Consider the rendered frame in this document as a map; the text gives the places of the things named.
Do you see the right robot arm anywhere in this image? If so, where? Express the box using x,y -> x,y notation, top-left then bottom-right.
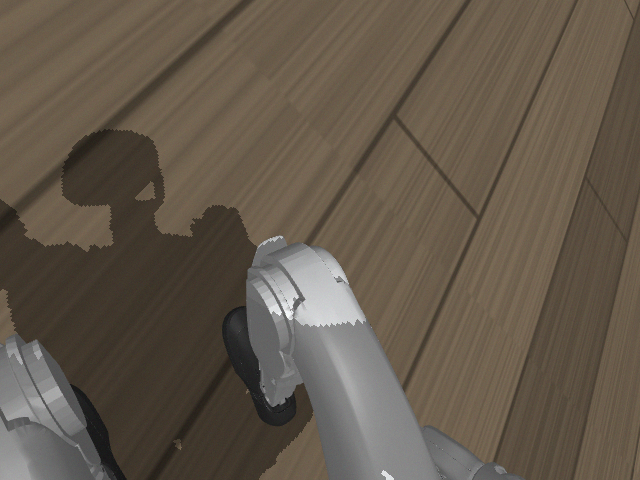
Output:
472,462 -> 526,480

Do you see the right robot hand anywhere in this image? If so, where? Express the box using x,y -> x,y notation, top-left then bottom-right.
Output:
420,425 -> 485,480

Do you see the right robot foot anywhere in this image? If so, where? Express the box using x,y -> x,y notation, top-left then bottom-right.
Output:
222,306 -> 296,426

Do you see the left robot foot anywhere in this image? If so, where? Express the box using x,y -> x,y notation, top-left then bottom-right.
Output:
70,384 -> 127,480

